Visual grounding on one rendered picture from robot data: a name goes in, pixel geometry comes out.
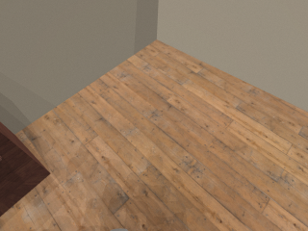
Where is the cabinet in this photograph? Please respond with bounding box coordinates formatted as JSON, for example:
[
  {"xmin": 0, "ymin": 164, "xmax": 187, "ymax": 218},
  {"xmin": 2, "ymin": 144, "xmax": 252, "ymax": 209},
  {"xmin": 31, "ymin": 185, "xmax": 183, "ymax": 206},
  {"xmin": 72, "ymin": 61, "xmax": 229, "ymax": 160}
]
[{"xmin": 0, "ymin": 122, "xmax": 51, "ymax": 217}]

